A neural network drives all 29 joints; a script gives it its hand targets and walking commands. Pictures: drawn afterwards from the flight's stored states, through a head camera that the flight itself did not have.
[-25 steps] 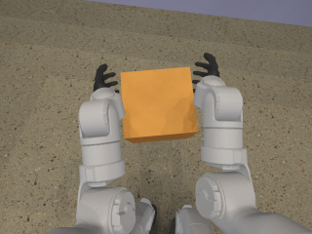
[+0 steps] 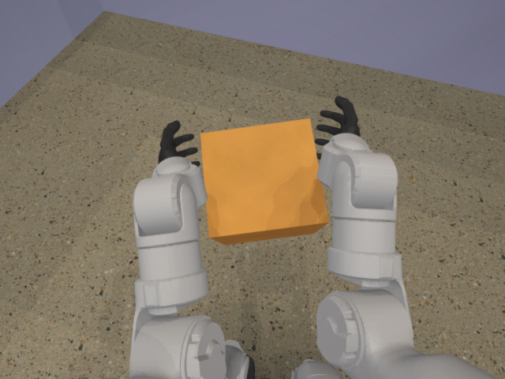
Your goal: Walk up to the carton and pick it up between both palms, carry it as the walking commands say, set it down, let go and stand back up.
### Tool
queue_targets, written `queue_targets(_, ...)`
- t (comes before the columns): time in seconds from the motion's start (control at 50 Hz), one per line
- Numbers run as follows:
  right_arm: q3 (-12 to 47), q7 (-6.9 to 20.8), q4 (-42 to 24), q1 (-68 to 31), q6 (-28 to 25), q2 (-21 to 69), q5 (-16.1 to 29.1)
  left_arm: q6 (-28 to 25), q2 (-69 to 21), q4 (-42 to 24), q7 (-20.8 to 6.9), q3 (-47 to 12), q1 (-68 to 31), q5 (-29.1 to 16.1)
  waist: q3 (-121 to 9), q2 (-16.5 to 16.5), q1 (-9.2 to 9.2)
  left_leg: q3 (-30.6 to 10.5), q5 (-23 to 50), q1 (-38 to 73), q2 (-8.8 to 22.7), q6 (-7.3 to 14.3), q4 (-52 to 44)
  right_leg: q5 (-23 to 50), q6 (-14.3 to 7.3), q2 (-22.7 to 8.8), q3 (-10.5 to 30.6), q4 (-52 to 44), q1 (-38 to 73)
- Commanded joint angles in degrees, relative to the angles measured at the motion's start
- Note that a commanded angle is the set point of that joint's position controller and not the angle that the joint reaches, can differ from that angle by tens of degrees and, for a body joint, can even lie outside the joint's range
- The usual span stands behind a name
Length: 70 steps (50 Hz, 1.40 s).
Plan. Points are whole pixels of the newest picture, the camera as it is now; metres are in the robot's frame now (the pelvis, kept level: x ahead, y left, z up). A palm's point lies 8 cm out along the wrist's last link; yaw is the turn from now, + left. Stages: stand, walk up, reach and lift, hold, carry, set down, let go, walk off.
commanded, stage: carry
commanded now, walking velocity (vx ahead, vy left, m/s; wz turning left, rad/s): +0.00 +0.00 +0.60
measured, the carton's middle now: (262, 188) +0.40 -0.01 +0.01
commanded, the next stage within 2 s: none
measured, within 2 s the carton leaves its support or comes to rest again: neither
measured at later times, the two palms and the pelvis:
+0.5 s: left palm (93, 197) +0.33 +0.21 +0.12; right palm (266, 138) +0.40 -0.01 +0.14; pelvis +0.00 +0.02 +0.00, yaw +13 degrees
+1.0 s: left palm out of the picture +0.20 +0.28 +0.12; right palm (181, 180) +0.34 +0.09 +0.13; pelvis -0.04 +0.00 +0.01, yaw +31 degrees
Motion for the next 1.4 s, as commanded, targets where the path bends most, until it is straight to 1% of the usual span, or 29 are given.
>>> queue_targets(0.0, 30.7, 11.9, -4.1, -34.7, 1.1, 55.3, 18.8, -1.2, -45.8, -3.3, -11.8, -32.8, -42.4, -22.6, -42.8, -14.2, 0.67, -0.2, -6.3, -3.7, 8.4, -2.7, -3.4, 69.2, -8.1, -22.4, 10.0, -2.8, 36.8)
queue_targets(0.04, 29.8, 12.4, -0.7, -31.8, 1.4, 55.5, 18.3, -1.1, -44.3, -3.0, -11.2, -31.9, -43.9, -21.6, -44.6, -6.7, -1.14, -8.1, 29.1, 19.4, 12.7, -0.5, -11.6, 47.9, -2.0, -11.9, 1.1, 5.2, 18.9)
queue_targets(0.08, 27.8, 12.4, 0.9, -34.0, 1.1, 54.3, 16.9, -1.4, -46.0, -1.3, -10.8, -32.2, -47.7, -21.4, -44.3, 10.5, -0.51, -30.3, 83.4, 39.3, 22.1, 1.7, -11.0, -10.7, 2.6, 4.5, 1.7, 12.6, -4.5)
queue_targets(0.1, 27.3, 12.3, 2.0, -33.0, 1.4, 53.5, 16.4, -1.2, -45.3, -0.3, -10.5, -32.4, -47.6, -21.6, -44.4, 10.5, -0.85, -32.6, 88.6, 44.8, 21.3, 1.0, -12.0, -16.3, 2.9, 7.0, 3.2, 13.7, -8.8)
queue_targets(0.16, 27.0, 12.2, 1.4, -34.7, 1.0, 53.9, 16.4, -1.4, -45.8, 0.3, -10.9, -32.6, -48.7, -22.7, -45.1, 7.6, -0.9, -25.4, 74.5, 44.0, 17.0, -0.8, -12.6, -7.5, 1.5, 5.5, 5.0, 4.8, -5.2)
queue_targets(0.22, 26.7, 12.5, 1.7, -36.4, 0.8, 52.9, 17.0, -1.7, -45.7, -1.3, -11.3, -32.4, -50.4, -23.1, -45.3, 9.2, 0.95, -14.2, 61.4, 18.2, 11.9, -12.4, -10.9, -0.6, -2.3, 1.2, 3.5, -18.2, 22.8)
queue_targets(0.28, 28.3, 11.9, 0.6, -33.9, 1.3, 54.4, 17.0, -1.7, -45.5, -0.8, -11.4, -31.3, -47.9, -22.9, -43.5, -21.3, -0.01, -3.5, -12.5, -7.1, 7.5, -6.3, 13.8, 59.1, -13.0, -27.9, 17.2, -9.9, 38.1)
queue_targets(0.34, 29.3, 12.6, 2.2, -32.8, 1.9, 54.6, 18.0, -1.0, -44.2, 0.1, -10.4, -30.9, -43.9, -20.0, -39.0, -12.0, -0.13, -2.5, -3.6, 3.8, 9.8, -1.4, -9.3, 56.8, -5.6, -19.3, 4.6, -2.2, 28.7)
queue_targets(0.36, 28.9, 12.9, 3.0, -31.8, 2.0, 54.6, 18.0, -0.9, -43.7, 0.9, -10.2, -30.2, -43.2, -19.3, -40.7, -6.6, -1.33, -8.4, 22.2, 18.4, 12.8, 0.4, -15.1, 45.1, -1.6, -12.1, -0.4, 5.0, 17.4)
queue_targets(0.4, 26.3, 12.9, 7.2, -32.2, 1.6, 53.0, 16.0, -1.2, -44.4, 3.0, -9.9, -30.8, -47.0, -19.1, -40.5, 10.2, -0.3, -35.9, 77.6, 39.3, 24.1, 4.6, -12.3, -13.4, 3.1, 5.6, 2.5, 16.7, -9.0)
queue_targets(0.42, 25.4, 12.8, 7.0, -31.3, 1.8, 52.4, 15.1, -1.2, -44.8, 3.3, -9.8, -31.4, -47.0, -20.1, -42.0, 9.6, -0.45, -37.0, 81.2, 44.1, 23.2, 3.5, -12.8, -17.0, 3.2, 7.1, 5.0, 19.6, -12.4)
queue_targets(0.58, 25.4, 13.1, 4.5, -32.0, 0.5, 53.2, 16.1, -2.4, -46.5, -2.0, -11.8, -34.0, -50.3, -24.4, -44.1, 6.1, 0.72, -14.6, 39.5, 15.1, 10.2, -13.8, -15.6, 1.6, -2.3, 2.7, 2.5, -23.3, 25.8)
queue_targets(0.6, 26.3, 12.7, 3.7, -36.3, 0.4, 52.7, 16.4, -2.9, -45.6, -1.4, -11.7, -33.1, -52.6, -24.2, -44.3, -4.8, 1.95, -6.2, 24.8, 4.0, 4.8, -15.8, -6.7, 13.8, -6.8, -8.3, 8.8, -25.0, 36.0)
queue_targets(0.62, 26.8, 12.0, 3.8, -33.4, 0.5, 53.6, 16.0, -2.9, -45.3, -1.5, -11.9, -32.9, -53.9, -25.1, -45.9, -25.3, -0.55, -3.4, -11.9, -1.4, 3.5, -8.6, 14.4, 38.1, -12.4, -27.0, 21.9, -17.4, 34.9)
queue_targets(0.64, 27.7, 11.9, 2.1, -36.1, 0.4, 53.8, 16.7, -2.5, -46.7, 1.5, -11.7, -32.6, -49.6, -23.3, -41.5, -20.9, -0.51, -4.2, -13.2, -4.4, 10.7, -5.3, 12.4, 51.1, -12.5, -29.7, 18.5, -12.4, 30.2)
queue_targets(0.7, 27.8, 12.3, 6.7, -31.4, 1.6, 54.5, 16.5, -1.6, -44.1, 3.0, -10.8, -31.2, -45.4, -20.2, -39.6, -13.8, -0.41, -1.1, -3.1, 5.8, 9.4, -1.8, -10.3, 58.5, -5.2, -19.5, 4.4, -3.5, 27.0)
queue_targets(0.72, 26.5, 12.8, 8.6, -26.8, 2.0, 53.5, 15.9, -1.0, -43.8, 6.0, -10.5, -30.4, -39.7, -18.7, -38.2, -9.5, -1.07, -7.3, 14.0, 16.8, 12.1, 0.2, -16.8, 44.4, -1.0, -12.9, 0.1, 0.5, 16.1)
queue_targets(0.76, 24.6, 13.2, 10.9, -31.2, 1.2, 53.1, 15.1, -1.3, -45.4, 5.9, -10.7, -31.3, -47.4, -19.1, -36.8, 9.6, -0.16, -38.5, 60.0, 34.1, 25.5, 5.6, -15.5, -12.9, 3.4, 5.0, 2.2, 15.2, -10.9)
queue_targets(0.78, 24.5, 13.1, 11.1, -30.2, 1.4, 53.0, 14.7, -1.1, -45.5, 6.9, -10.6, -32.1, -46.4, -19.5, -38.6, 9.0, -0.45, -40.3, 57.4, 37.7, 25.0, 6.7, -16.6, -16.4, 3.2, 6.3, 6.7, 18.0, -13.5)
queue_targets(0.84, 24.7, 13.4, 8.2, -24.9, 1.1, 55.0, 14.9, -1.6, -47.6, 2.1, -11.7, -34.6, -46.0, -22.6, -39.9, 3.1, -1.19, -31.4, 27.5, 36.2, 19.3, 2.5, -21.4, -7.9, 2.9, 3.9, 8.1, 12.0, -12.5)
queue_targets(1.0, 27.3, 13.2, -1.2, -28.0, 0.7, 54.4, 16.0, -1.4, -49.2, -2.7, -13.4, -35.7, -43.0, -24.9, -40.3, 4.8, -0.1, -20.7, 14.1, 11.3, 10.9, -8.0, -26.0, -2.1, -1.4, 4.8, 4.9, -20.1, 22.1)
queue_targets(1.02, 27.7, 13.0, -1.5, -30.6, 0.6, 53.9, 15.9, -1.8, -48.2, -2.2, -13.2, -34.8, -44.0, -24.4, -40.3, -1.4, 1.16, -12.5, 6.9, 2.1, 5.7, -12.2, -21.0, -1.0, -4.6, -2.0, 9.0, -26.0, 31.3)
queue_targets(1.04, 28.3, 12.7, -0.9, -40.1, -0.2, 53.8, 16.7, -2.9, -46.7, -1.1, -12.9, -34.3, -55.0, -25.1, -41.5, -17.6, 0.5, -3.0, -4.8, -1.5, 0.5, -10.5, 0.2, 9.8, -10.1, -17.7, 21.4, -26.1, 32.0)
queue_targets(1.06, 28.5, 12.2, -1.1, -40.3, -0.2, 53.5, 16.5, -2.7, -47.3, 1.7, -12.9, -32.9, -51.9, -24.2, -39.3, -22.1, -0.21, -0.7, -11.5, -4.8, 4.7, -7.8, 14.7, 21.4, -13.0, -27.6, 23.0, -22.8, 24.7)
queue_targets(1.08, 28.8, 12.4, 0.6, -41.0, 0.1, 54.0, 17.2, -2.6, -47.1, 2.1, -12.1, -32.1, -51.3, -22.5, -36.5, -16.2, -0.29, -2.1, -11.9, -3.6, 9.2, -6.1, 16.3, 28.5, -12.6, -28.6, 19.1, -18.7, 19.4)
queue_targets(1.18, 28.9, 13.5, 6.8, -24.3, 2.6, 55.6, 17.6, -0.6, -45.8, 9.2, -11.1, -27.8, -32.0, -16.5, -35.5, -12.9, -0.87, 0.5, 2.1, 11.3, 9.6, -1.9, -14.6, 43.0, -2.8, -14.6, -0.8, -2.8, 16.7)
queue_targets(1.24, 26.4, 14.3, 8.4, -32.0, 0.8, 54.6, 17.5, -1.6, -47.0, 6.0, -11.4, -31.4, -46.0, -18.8, -35.1, 14.6, -0.4, -38.7, 50.7, 28.3, 24.6, 7.0, -17.3, -17.2, 4.2, 6.6, 2.8, 13.4, -11.7)
queue_targets(1.28, 26.7, 14.4, 6.6, -23.5, 1.3, 56.2, 16.6, -1.5, -48.7, 2.9, -12.0, -33.3, -40.6, -20.3, -38.6, 7.4, -0.96, -33.2, 27.2, 29.8, 21.9, 5.4, -18.8, -10.8, 3.2, 4.2, 7.0, 10.0, -11.1)
queue_targets(1.38, 28.4, 14.2, -1.7, -21.9, 0.5, 56.5, 17.0, -1.8, -51.1, -3.9, -13.9, -35.2, -38.5, -23.9, -37.8, 4.7, -0.44, -17.6, 10.5, 5.2, 11.3, -4.4, -21.9, 0.0, -0.2, 2.7, 3.3, -19.0, 19.1)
